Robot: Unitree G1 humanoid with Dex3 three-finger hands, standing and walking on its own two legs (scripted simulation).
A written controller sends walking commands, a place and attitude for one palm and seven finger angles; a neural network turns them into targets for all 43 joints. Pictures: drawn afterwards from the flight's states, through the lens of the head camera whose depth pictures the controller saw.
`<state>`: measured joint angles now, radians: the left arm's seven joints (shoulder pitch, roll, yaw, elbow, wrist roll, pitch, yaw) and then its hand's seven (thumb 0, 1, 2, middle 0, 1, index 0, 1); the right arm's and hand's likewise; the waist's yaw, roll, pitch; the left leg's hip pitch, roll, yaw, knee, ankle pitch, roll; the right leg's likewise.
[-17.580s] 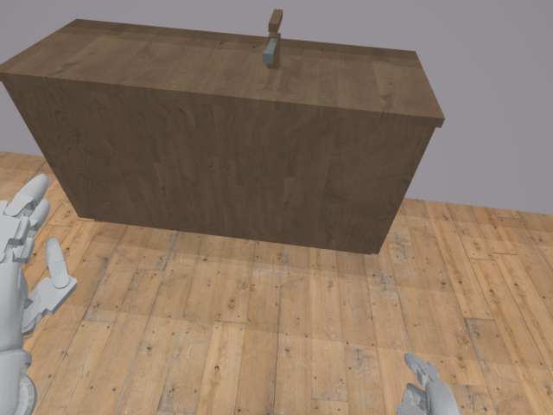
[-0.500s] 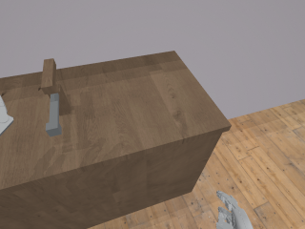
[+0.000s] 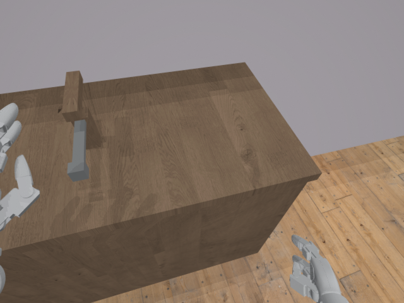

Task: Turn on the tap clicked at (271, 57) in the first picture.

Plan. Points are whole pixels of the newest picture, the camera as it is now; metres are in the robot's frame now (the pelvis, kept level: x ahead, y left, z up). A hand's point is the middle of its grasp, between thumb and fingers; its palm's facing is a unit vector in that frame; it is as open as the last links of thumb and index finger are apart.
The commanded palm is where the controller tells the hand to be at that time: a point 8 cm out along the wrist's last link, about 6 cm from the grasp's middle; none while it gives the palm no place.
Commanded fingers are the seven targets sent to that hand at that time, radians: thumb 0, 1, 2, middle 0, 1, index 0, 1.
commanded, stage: come to a stop and stand still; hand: left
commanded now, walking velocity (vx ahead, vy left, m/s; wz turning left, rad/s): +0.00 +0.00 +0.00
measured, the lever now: (78, 170) +0.31 +0.27 +0.09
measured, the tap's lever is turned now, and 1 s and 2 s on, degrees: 0 0 0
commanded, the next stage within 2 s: look again from close up in 0.42 s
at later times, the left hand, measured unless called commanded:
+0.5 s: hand (49, 209) +0.20 +0.23 +0.16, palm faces +0.35 -0.86 -0.37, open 7.4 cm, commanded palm +0.15 +0.27 +0.18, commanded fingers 0.00 0.90 0.90 -0.20 -0.30 -0.20 -0.30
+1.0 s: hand (34, 182) +0.23 +0.26 +0.19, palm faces +0.39 -0.81 -0.44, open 7.4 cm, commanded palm +0.14 +0.27 +0.18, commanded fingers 0.00 0.90 0.90 -0.20 -0.30 -0.20 -0.30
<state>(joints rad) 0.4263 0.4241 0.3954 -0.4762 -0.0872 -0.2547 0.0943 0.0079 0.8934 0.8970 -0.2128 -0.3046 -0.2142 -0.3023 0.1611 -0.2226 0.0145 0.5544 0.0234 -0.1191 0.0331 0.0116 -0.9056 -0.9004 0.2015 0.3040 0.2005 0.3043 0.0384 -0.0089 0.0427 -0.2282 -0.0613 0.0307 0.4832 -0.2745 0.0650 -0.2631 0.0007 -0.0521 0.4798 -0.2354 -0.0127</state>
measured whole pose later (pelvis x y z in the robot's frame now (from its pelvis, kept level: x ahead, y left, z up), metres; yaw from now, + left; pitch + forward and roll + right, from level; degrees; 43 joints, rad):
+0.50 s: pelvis -0.02 -0.01 +0.00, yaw -1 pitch -1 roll -1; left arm 0.44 0.36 0.35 -0.44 -0.06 -0.19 0.10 0.01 0.89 0.90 -0.21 -0.30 -0.21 -0.30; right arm 0.22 -0.22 0.04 0.57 0.01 -0.09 -0.01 0.01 -0.90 -0.90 0.20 0.30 0.20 0.30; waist 0.01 0.00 0.04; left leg -0.20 -0.03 0.04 0.44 -0.23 0.06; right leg -0.22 0.03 -0.04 0.39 -0.16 -0.03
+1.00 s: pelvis -0.02 -0.01 +0.00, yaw +1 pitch -1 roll -1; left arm 0.17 0.49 0.34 -0.33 -0.02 -0.14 0.06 0.01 0.89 0.90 -0.22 -0.31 -0.22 -0.30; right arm 0.22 -0.23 0.06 0.56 -0.01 -0.10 -0.04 0.01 -0.90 -0.90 0.20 0.30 0.20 0.30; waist 0.06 -0.02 0.06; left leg -0.22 -0.05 0.01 0.48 -0.25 0.05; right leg -0.23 0.02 -0.06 0.45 -0.20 -0.04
